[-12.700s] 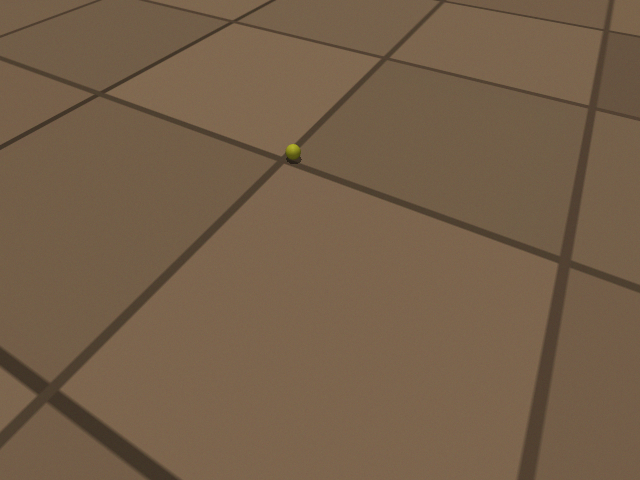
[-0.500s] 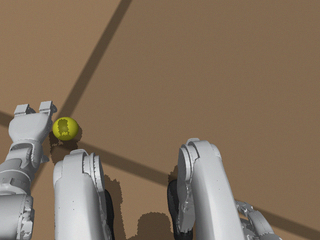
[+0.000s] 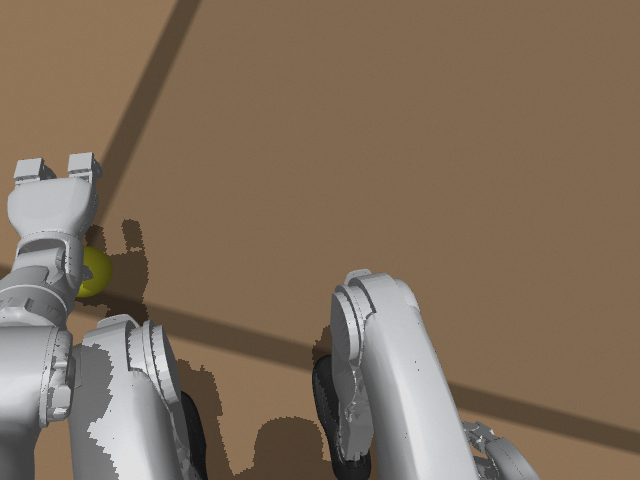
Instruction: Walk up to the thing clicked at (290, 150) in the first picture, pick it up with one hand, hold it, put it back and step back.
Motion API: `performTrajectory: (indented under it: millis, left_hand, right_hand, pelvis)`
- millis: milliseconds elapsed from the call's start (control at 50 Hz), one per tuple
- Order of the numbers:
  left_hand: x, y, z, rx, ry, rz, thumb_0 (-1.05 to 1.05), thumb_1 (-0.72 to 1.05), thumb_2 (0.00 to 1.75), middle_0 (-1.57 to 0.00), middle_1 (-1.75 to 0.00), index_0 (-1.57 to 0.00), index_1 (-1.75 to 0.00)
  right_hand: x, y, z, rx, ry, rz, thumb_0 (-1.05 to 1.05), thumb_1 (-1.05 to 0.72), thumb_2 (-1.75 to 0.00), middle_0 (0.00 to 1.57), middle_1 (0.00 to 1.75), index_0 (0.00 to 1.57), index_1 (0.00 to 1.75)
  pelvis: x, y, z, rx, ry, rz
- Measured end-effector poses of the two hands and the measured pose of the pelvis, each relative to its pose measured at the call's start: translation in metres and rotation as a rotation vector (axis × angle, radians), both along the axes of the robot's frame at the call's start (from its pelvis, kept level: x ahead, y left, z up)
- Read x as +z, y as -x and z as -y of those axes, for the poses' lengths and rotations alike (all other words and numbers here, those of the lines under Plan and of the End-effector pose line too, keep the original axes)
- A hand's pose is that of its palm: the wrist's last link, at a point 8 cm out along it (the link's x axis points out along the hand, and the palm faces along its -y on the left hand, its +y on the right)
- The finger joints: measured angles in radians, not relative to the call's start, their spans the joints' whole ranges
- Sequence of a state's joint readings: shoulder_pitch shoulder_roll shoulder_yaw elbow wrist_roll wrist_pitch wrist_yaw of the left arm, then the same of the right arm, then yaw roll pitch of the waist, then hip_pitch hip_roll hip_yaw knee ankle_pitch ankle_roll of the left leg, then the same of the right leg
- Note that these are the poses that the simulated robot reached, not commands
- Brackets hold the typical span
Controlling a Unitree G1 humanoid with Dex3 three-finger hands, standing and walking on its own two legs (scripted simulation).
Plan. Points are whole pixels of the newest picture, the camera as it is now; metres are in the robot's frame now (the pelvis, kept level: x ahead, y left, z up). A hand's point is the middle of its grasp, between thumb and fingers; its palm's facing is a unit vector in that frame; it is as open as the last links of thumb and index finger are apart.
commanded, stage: approach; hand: left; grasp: from above
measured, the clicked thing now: (83, 271) +0.42 +0.26 -0.28
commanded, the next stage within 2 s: close in in 0.68 s
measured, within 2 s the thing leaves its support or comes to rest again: neither
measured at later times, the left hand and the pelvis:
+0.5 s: hand (51, 304) +0.36 +0.27 -0.19, palm faces -0.43 -0.09 -0.90, open 14.1 cm; pelvis -0.01 +0.00 +0.00, yaw +1 degrees
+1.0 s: hand (60, 275) +0.40 +0.26 -0.19, palm faces -0.51 -0.09 -0.85, open 14.2 cm; pelvis +0.00 +0.00 +0.00, yaw +0 degrees
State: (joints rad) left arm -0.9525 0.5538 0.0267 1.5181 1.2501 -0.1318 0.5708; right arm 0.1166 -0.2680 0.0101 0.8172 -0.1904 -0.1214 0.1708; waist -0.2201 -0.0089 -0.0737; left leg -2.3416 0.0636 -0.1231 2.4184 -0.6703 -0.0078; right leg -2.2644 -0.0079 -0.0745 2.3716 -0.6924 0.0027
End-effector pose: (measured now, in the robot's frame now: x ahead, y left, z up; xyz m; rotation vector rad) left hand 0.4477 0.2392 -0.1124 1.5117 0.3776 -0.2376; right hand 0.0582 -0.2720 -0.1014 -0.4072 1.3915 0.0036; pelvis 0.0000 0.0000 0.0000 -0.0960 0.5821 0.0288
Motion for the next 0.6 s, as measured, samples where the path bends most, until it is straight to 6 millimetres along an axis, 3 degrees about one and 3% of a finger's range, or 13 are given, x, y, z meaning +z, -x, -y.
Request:
performTrajectory:
  millis: [80, 200, 340, 420, 500, 600]
  left_hand:
    - [0.007, -0.004, 0.003, 0.041, -0.012, -0.015, 0.0, -0.56, 1.02, -0.08, -1.04, -0.07, -1.04]
    - [0.006, 0.018, -0.013, 0.109, -0.01, -0.121, 0.0, -0.56, 1.02, -0.08, -1.03, -0.07, -1.03]
    - [-0.013, 0.07, -0.037, 0.079, 0.034, -0.205, 0.0, -0.55, 1.0, -0.08, -1.04, -0.08, -1.03]
    - [-0.02, 0.085, -0.038, 0.01, 0.057, -0.143, 0.0, -0.54, 0.99, -0.09, -1.03, -0.09, -1.03]
    - [-0.021, 0.083, -0.035, -0.013, 0.045, -0.054, 0.0, -0.54, 0.99, -0.09, -1.03, -0.09, -1.02]
    - [-0.008, 0.055, -0.031, 0.01, -0.007, 0.017, 0.0, -0.56, 1.01, -0.1, -1.01, -0.08, -1.01]
  right_hand:
    - [-0.001, 0.013, -0.002, -0.05, -0.03, -0.026, 0.0, -0.91, -0.9, 0.2, 0.3, 0.2, 0.3]
    - [-0.003, 0.021, -0.008, -0.088, -0.072, -0.045, 0.0, -0.91, -0.9, 0.2, 0.3, 0.2, 0.3]
    - [-0.004, 0.009, -0.006, -0.03, -0.063, -0.042, 0.0, -0.91, -0.9, 0.2, 0.3, 0.2, 0.3]
    - [-0.005, -0.008, 0.0, 0.025, -0.026, -0.014, 0.01, -0.91, -0.89, 0.2, 0.3, 0.2, 0.3]
    - [-0.006, -0.03, 0.005, 0.059, 0.01, 0.041, 0.01, -0.91, -0.89, 0.2, 0.3, 0.2, 0.3]
    - [-0.006, -0.051, 0.006, 0.09, 0.014, 0.095, 0.0, -0.91, -0.9, 0.2, 0.3, 0.2, 0.3]
  pelvis:
    - [0.004, -0.001, 0.0, -0.006, -0.001, -0.011]
    - [0.012, 0.001, 0.001, -0.009, -0.009, -0.007]
    - [0.009, 0.004, 0.002, 0.0, -0.013, 0.014]
    - [0.002, 0.005, 0.001, 0.008, -0.011, 0.03]
    - [-0.003, 0.005, 0.0, 0.016, -0.011, 0.036]
    - [-0.004, 0.004, -0.001, 0.02, -0.011, 0.027]
